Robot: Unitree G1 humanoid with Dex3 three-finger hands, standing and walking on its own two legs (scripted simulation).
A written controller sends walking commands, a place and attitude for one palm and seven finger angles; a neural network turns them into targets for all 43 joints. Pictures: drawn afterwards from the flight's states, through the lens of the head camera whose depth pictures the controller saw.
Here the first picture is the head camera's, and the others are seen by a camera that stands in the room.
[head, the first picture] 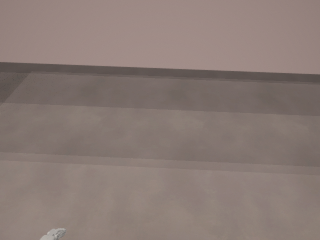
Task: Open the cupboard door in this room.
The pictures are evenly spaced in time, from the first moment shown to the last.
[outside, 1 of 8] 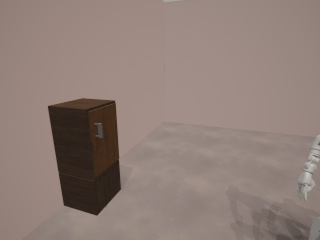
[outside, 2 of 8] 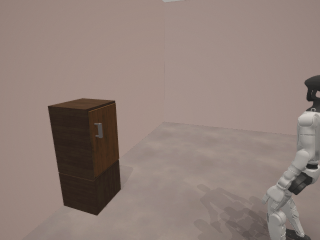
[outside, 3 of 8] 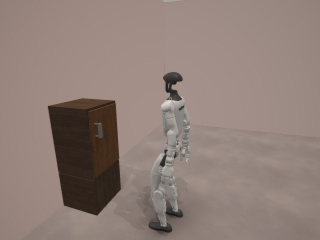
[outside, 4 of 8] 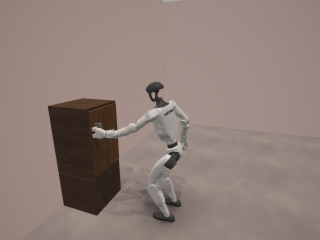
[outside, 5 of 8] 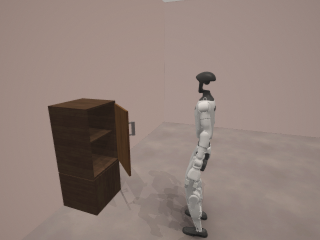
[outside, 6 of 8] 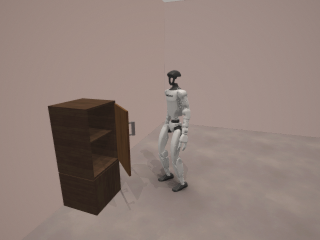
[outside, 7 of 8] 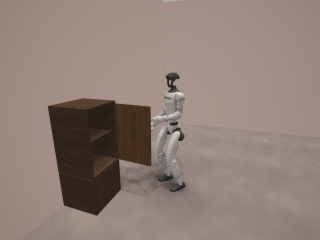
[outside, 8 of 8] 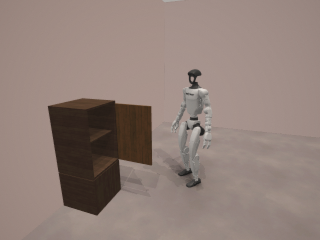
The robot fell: no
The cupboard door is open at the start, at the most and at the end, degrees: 0 91 89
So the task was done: yes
